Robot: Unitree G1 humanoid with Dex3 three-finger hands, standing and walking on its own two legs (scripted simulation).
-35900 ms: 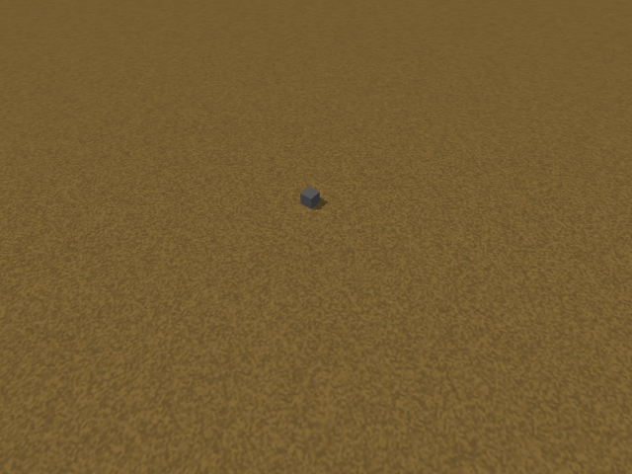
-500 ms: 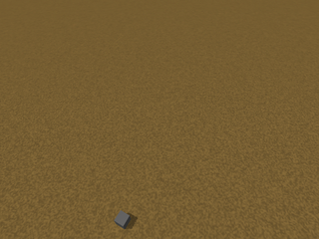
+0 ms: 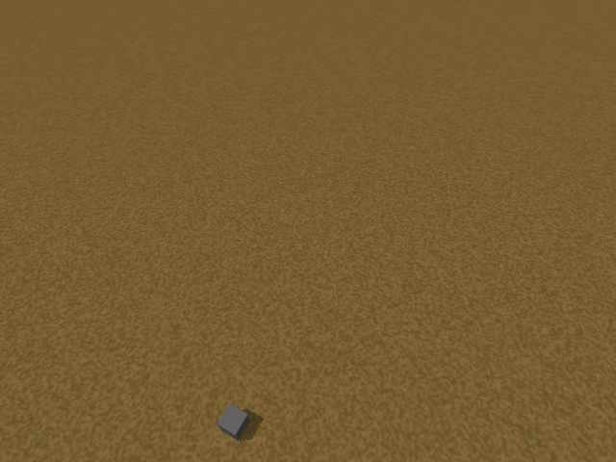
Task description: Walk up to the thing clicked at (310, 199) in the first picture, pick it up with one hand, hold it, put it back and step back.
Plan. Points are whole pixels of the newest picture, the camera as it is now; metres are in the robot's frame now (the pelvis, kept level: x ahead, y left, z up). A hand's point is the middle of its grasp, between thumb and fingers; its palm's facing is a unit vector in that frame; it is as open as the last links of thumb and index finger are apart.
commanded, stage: stand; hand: left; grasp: from above
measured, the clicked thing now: (234, 422) +0.40 +0.25 -0.75
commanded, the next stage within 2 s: step back in 0.10 s
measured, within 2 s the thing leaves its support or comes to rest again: neither
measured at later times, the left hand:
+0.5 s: hand out of the picture +0.10 +0.32 -0.18, palm faces -0.03 -0.93 -0.37, open 7.4 cm
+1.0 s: hand out of the picture -0.04 +0.30 -0.16, palm faces -0.08 -0.91 -0.40, open 7.4 cm
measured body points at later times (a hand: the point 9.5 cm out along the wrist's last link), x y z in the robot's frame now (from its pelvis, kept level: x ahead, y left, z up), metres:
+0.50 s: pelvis -0.05 +0.05 -0.02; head +0.02 +0.08 +0.42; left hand +0.10 +0.36 -0.15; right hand +0.01 -0.27 -0.13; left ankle -0.05 +0.14 -0.75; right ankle -0.04 -0.10 -0.70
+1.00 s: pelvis -0.16 +0.05 -0.02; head -0.11 +0.03 +0.43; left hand -0.04 +0.35 -0.13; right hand -0.07 -0.27 -0.15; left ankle -0.15 +0.17 -0.68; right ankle -0.14 -0.07 -0.75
